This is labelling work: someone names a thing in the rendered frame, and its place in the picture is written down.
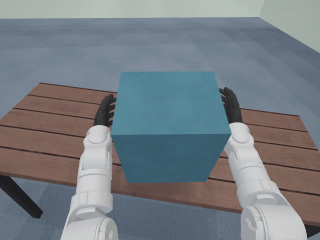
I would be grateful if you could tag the carton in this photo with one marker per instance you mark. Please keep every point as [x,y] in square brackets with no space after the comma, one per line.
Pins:
[169,126]

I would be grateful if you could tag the table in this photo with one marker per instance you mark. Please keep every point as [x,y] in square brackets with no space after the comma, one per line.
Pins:
[42,139]

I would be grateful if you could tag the robot right forearm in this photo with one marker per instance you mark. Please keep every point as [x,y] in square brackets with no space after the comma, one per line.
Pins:
[253,183]

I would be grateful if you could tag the robot left upper arm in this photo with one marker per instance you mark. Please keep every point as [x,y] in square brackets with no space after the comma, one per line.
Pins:
[99,228]

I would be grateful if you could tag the robot left forearm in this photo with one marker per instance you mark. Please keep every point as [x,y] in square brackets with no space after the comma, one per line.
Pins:
[93,196]

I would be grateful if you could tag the left robot hand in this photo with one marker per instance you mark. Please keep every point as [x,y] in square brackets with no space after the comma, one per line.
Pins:
[102,116]

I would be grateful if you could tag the robot right upper arm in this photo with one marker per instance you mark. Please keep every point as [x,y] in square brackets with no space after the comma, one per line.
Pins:
[271,222]

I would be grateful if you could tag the right robot hand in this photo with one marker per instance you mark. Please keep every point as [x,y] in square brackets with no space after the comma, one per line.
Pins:
[231,106]

